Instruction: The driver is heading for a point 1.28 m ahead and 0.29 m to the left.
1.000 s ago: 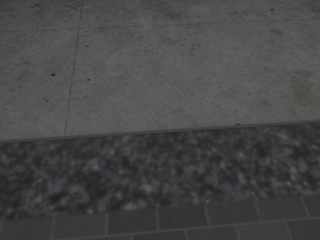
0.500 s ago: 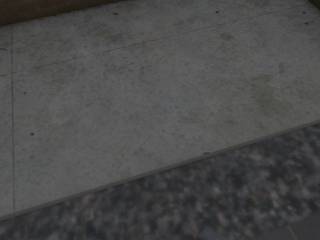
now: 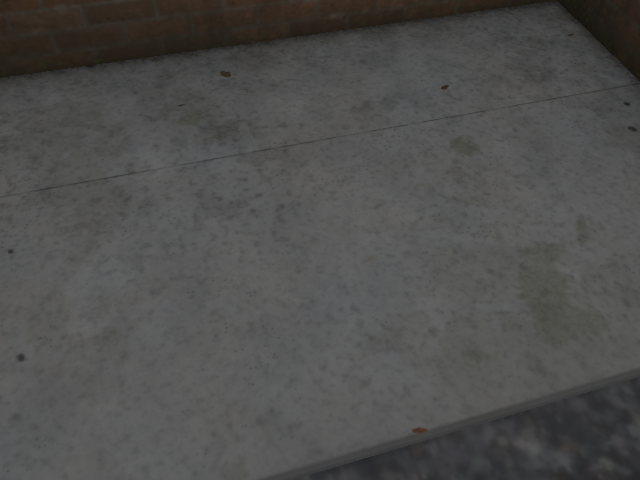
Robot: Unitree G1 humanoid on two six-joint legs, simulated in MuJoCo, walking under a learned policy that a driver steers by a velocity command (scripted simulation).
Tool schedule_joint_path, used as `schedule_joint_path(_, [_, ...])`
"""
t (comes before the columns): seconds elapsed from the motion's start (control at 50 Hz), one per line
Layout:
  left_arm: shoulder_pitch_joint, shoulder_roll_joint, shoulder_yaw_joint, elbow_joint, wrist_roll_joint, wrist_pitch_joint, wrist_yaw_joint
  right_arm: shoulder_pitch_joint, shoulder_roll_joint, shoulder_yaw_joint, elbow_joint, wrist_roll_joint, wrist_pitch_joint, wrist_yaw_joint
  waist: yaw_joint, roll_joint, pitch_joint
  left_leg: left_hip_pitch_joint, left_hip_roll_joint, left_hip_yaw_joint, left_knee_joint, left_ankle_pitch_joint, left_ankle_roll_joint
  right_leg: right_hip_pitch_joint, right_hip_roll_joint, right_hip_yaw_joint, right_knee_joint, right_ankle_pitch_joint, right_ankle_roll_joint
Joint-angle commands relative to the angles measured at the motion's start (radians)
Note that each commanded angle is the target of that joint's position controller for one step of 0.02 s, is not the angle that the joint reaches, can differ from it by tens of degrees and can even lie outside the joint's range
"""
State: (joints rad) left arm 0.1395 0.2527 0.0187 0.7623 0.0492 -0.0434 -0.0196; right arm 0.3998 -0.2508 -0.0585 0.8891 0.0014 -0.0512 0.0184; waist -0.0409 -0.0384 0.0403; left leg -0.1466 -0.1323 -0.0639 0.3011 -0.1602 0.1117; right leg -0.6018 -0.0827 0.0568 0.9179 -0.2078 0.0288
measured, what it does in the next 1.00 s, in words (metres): walks ahead, turning left: right foot, then left foot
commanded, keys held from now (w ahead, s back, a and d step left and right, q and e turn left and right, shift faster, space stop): w+q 0.64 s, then w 0.36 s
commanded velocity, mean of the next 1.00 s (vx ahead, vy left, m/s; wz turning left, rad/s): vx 0.50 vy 0.00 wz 0.46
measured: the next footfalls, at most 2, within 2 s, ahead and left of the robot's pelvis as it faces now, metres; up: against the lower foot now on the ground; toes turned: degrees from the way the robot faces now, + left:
right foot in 0.24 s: +0.30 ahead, -0.13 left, +0.00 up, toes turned +11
left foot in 0.78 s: +0.48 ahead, +0.17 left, +0.00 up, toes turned +30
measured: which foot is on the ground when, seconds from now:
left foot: down 0.00-0.26, up 0.28-0.76, down 0.78-1.00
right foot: up 0.00-0.22, down 0.24-0.78, up 0.80-1.00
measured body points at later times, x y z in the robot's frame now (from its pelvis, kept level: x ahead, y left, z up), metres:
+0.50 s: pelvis +0.26 -0.04 +0.00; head +0.28 -0.05 +0.45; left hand +0.23 +0.24 -0.11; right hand +0.46 -0.27 -0.12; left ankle +0.25 +0.10 -0.66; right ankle +0.26 -0.14 -0.75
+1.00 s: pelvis +0.48 +0.11 +0.00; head +0.49 +0.13 +0.45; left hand +0.43 +0.37 -0.13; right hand +0.66 -0.10 -0.12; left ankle +0.45 +0.15 -0.75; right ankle +0.57 -0.02 -0.67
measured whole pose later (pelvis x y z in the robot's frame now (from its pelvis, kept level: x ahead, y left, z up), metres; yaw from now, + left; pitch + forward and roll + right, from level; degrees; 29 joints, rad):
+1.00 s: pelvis +0.48 +0.11 +0.00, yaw +29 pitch +0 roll +0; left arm 0.26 0.26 0.03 0.81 0.03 -0.03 -0.03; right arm 0.32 -0.25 -0.04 0.83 -0.01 -0.05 0.01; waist 0.00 -0.03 0.04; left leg -0.15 -0.09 0.05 0.32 -0.18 0.11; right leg -0.54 -0.11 -0.01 1.06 -0.28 -0.01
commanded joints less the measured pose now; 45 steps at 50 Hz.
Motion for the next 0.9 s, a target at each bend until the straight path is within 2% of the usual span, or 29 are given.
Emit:
schedule_joint_path(0.02, [-0.076, 0.066, 0.010, -0.084, -0.005, -0.004, -0.002, 0.029, -0.160, -0.040, -0.060, 0.003, -0.012, -0.005, -0.002, 0.101, 0.000, -0.018, 0.233, -0.237, -0.124, 0.172, 0.124, -0.016, 0.019, -0.041, -0.128, 0.123, 0.030])
schedule_joint_path(0.1, [-0.188, 0.067, 0.002, -0.128, -0.016, -0.013, -0.005, 0.086, -0.169, -0.047, -0.062, -0.007, -0.005, -0.012, -0.046, 0.111, -0.010, 0.062, 0.237, -0.266, -0.054, 0.260, 0.109, -0.014, 0.051, -0.041, -0.252, 0.162, 0.029])
schedule_joint_path(0.14, [-0.210, 0.075, 0.001, -0.145, -0.021, -0.021, -0.003, 0.087, -0.176, -0.050, -0.072, -0.015, -0.002, -0.016, -0.048, 0.120, -0.018, 0.088, 0.249, -0.294, -0.004, 0.320, 0.100, 0.022, 0.070, -0.034, -0.304, 0.133, 0.018])
schedule_joint_path(0.18, [-0.153, 0.099, 0.008, -0.140, -0.024, -0.030, 0.002, 0.040, -0.192, -0.056, -0.094, -0.019, -0.001, -0.022, -0.007, 0.133, -0.031, 0.061, 0.256, -0.327, 0.046, 0.335, 0.068, 0.148, 0.086, -0.021, -0.378, 0.077, -0.003])
schedule_joint_path(0.2, [-0.088, 0.115, 0.014, -0.123, -0.026, -0.035, 0.007, 0.010, -0.201, -0.059, -0.106, -0.019, -0.001, -0.022, 0.025, 0.137, -0.048, 0.030, 0.249, -0.339, 0.090, 0.352, 0.051, 0.253, 0.103, -0.025, -0.413, 0.044, -0.016])
schedule_joint_path(0.22, [0.015, 0.134, 0.024, -0.094, -0.023, -0.045, 0.018, -0.013, -0.201, -0.058, -0.112, -0.013, -0.005, -0.018, 0.080, 0.106, -0.091, -0.008, 0.207, -0.320, 0.201, 0.373, 0.027, 0.408, 0.110, -0.027, -0.485, 0.055, -0.037])
schedule_joint_path(0.24, [0.137, 0.196, 0.043, -0.078, -0.005, -0.058, 0.034, -0.011, -0.157, -0.046, -0.125, 0.000, -0.014, -0.009, 0.131, 0.012, -0.192, -0.087, 0.141, -0.251, 0.417, 0.272, -0.002, 0.604, -0.028, 0.099, -0.526, -0.032, -0.081])
schedule_joint_path(0.26, [0.238, 0.282, 0.063, -0.083, 0.018, -0.051, 0.049, 0.028, -0.070, -0.024, -0.163, 0.031, -0.018, -0.009, 0.146, -0.160, -0.313, -0.328, 0.023, -0.104, 0.689, -0.143, -0.039, 0.852, -0.286, 0.433, -0.587, -0.215, -0.151])
schedule_joint_path(0.28, [0.212, 0.293, 0.074, -0.069, 0.003, -0.032, 0.044, 0.087, -0.108, -0.026, -0.176, 0.007, -0.006, -0.013, 0.081, -0.255, -0.315, -0.485, 0.020, -0.042, 0.833, -0.404, -0.037, 0.831, -0.373, 0.715, -0.654, -0.273, -0.223])
schedule_joint_path(0.3, [0.151, 0.188, 0.054, -0.086, -0.004, -0.024, 0.038, 0.055, -0.145, -0.032, -0.142, -0.016, 0.011, -0.016, 0.065, -0.075, -0.179, -0.519, 0.097, -0.055, 0.900, -0.320, -0.033, 0.711, -0.330, 0.600, -0.652, -0.331, -0.214])
schedule_joint_path(0.32, [0.109, 0.122, 0.038, -0.088, -0.012, -0.026, 0.033, -0.005, -0.134, -0.029, -0.143, -0.022, 0.014, -0.004, 0.064, -0.001, -0.088, -0.503, 0.124, -0.044, 0.878, -0.242, -0.042, 0.600, -0.268, 0.443, -0.674, -0.240, -0.195])
schedule_joint_path(0.34, [0.089, 0.100, 0.031, -0.084, -0.010, -0.029, 0.032, -0.028, -0.117, -0.027, -0.148, -0.024, 0.019, 0.006, 0.049, -0.023, -0.053, -0.478, 0.150, -0.032, 0.845, -0.203, -0.052, 0.537, -0.220, 0.323, -0.700, -0.122, -0.171])
schedule_joint_path(0.36, [0.100, 0.096, 0.029, -0.070, -0.013, -0.036, 0.033, -0.043, -0.116, -0.028, -0.155, -0.037, 0.030, 0.016, 0.042, -0.065, -0.034, -0.468, 0.168, -0.022, 0.829, -0.187, -0.061, 0.504, -0.189, 0.239, -0.713, -0.024, -0.162])
schedule_joint_path(0.38, [0.114, 0.102, 0.031, -0.060, -0.018, -0.044, 0.031, -0.037, -0.110, -0.026, -0.153, -0.040, 0.040, 0.024, 0.036, -0.075, -0.034, -0.456, 0.171, -0.010, 0.837, -0.164, -0.068, 0.488, -0.170, 0.180, -0.723, 0.052, -0.159])
schedule_joint_path(0.44, [0.155, 0.117, 0.041, -0.036, -0.031, -0.065, 0.022, -0.106, -0.103, -0.023, -0.187, -0.039, 0.052, 0.039, 0.033, -0.064, -0.040, -0.514, 0.182, -0.004, 0.836, -0.095, -0.081, 0.513, -0.178, 0.083, -0.742, 0.222, -0.180])
schedule_joint_path(0.54, [0.207, 0.124, 0.048, 0.001, -0.031, -0.062, 0.019, -0.257, -0.083, -0.009, -0.241, -0.036, 0.053, 0.054, 0.057, -0.046, -0.004, -0.591, 0.193, 0.032, 0.690, 0.052, -0.098, 0.551, -0.159, -0.073, -0.762, 0.319, -0.178])
schedule_joint_path(0.62, [0.241, 0.144, 0.054, 0.026, -0.031, -0.057, 0.022, -0.387, -0.060, 0.010, -0.286, -0.037, 0.046, 0.070, 0.089, -0.051, 0.032, -0.520, 0.193, 0.104, 0.468, 0.127, -0.071, 0.567, -0.162, -0.164, -0.757, 0.339, -0.158])
schedule_joint_path(0.66, [0.276, 0.154, 0.057, 0.046, -0.030, -0.049, 0.026, -0.428, -0.061, 0.014, -0.305, -0.041, 0.045, 0.072, 0.102, -0.046, 0.045, -0.490, 0.180, 0.135, 0.391, 0.076, -0.045, 0.611, -0.177, -0.187, -0.734, 0.394, -0.149])
schedule_joint_path(0.7, [0.301, 0.169, 0.058, 0.069, -0.027, -0.037, 0.030, -0.425, -0.065, 0.013, -0.309, -0.048, 0.043, 0.062, 0.094, -0.053, 0.037, -0.420, 0.137, 0.168, 0.328, -0.015, -0.010, 0.653, -0.186, -0.213, -0.665, 0.587, -0.141])
schedule_joint_path(0.72, [0.307, 0.185, 0.059, 0.080, -0.026, -0.031, 0.031, -0.394, -0.072, 0.009, -0.301, -0.051, 0.040, 0.054, 0.077, -0.066, 0.013, -0.355, 0.101, 0.186, 0.309, -0.069, 0.010, 0.670, -0.189, -0.229, -0.591, 0.762, -0.138])
schedule_joint_path(0.74, [0.312, 0.199, 0.060, 0.088, -0.026, -0.024, 0.032, -0.316, -0.085, 0.002, -0.277, -0.055, 0.034, 0.046, 0.039, -0.071, -0.037, -0.254, 0.064, 0.191, 0.279, -0.098, 0.034, 0.679, -0.190, -0.244, -0.467, 0.895, -0.135])
schedule_joint_path(0.76, [0.305, 0.196, 0.055, 0.088, -0.032, -0.018, 0.033, -0.160, -0.099, -0.010, -0.223, -0.064, 0.022, 0.034, -0.033, -0.039, -0.125, -0.047, 0.032, 0.187, 0.194, -0.041, 0.060, 0.620, -0.166, -0.277, -0.277, 0.876, -0.119])
schedule_joint_path(0.78, [0.299, 0.162, 0.041, 0.061, -0.035, -0.020, 0.031, 0.004, -0.158, -0.031, -0.177, -0.077, 0.015, 0.019, -0.099, 0.031, -0.240, 0.233, 0.171, 0.012, 0.177, -0.092, 0.100, 0.415, -0.140, -0.281, -0.022, 0.574, -0.100])
schedule_joint_path(0.8, [0.373, 0.038, 0.010, 0.001, -0.048, -0.022, 0.006, 0.023, -0.281, -0.057, -0.176, -0.062, 0.016, 0.005, -0.039, 0.303, -0.381, 0.578, 0.517, -0.522, 0.128, -0.053, 0.253, -0.014, 0.037, -0.257, 0.357, -0.333, -0.045])
schedule_joint_path(0.82, [0.243, 0.148, 0.040, -0.001, -0.033, -0.020, 0.014, 0.060, -0.266, -0.060, -0.188, -0.028, 0.026, -0.008, -0.103, 0.115, -0.388, 0.529, 0.523, -0.615, 0.038, 0.021, 0.241, -0.097, 0.057, -0.075, 0.456, -0.312, -0.051])
schedule_joint_path(0.84, [0.164, 0.141, 0.040, -0.028, -0.047, -0.027, 0.011, -0.015, -0.239, -0.051, -0.168, -0.023, 0.025, -0.016, -0.068, 0.093, -0.224, 0.395, 0.477, -0.418, 0.030, 0.152, 0.213, -0.136, 0.011, -0.048, 0.435, -0.198, -0.061])
schedule_joint_path(0.86, [0.168, 0.116, 0.030, -0.020, -0.050, -0.035, 0.009, -0.060, -0.178, -0.032, -0.156, -0.022, 0.019, -0.016, -0.022, 0.072, -0.134, 0.250, 0.430, -0.313, 0.008, 0.266, 0.176, -0.085, -0.016, -0.048, 0.347, -0.144, -0.066])
schedule_joint_path(0.88, [0.191, 0.107, 0.030, -0.001, -0.040, -0.027, 0.007, -0.093, -0.141, -0.020, -0.150, -0.018, 0.010, -0.014, 0.019, 0.069, -0.084, 0.152, 0.384, -0.227, -0.018, 0.326, 0.142, -0.026, -0.036, -0.045, 0.279, -0.130, -0.063])
schedule_joint_path(0.9, [0.237, 0.102, 0.029, 0.019, -0.024, -0.008, 0.006, -0.120, -0.112, -0.009, -0.147, -0.013, 0.003, -0.011, 0.054, 0.084, -0.071, 0.073, 0.348, -0.170, -0.049, 0.327, 0.116, 0.051, -0.043, -0.046, 0.237, -0.117, -0.055])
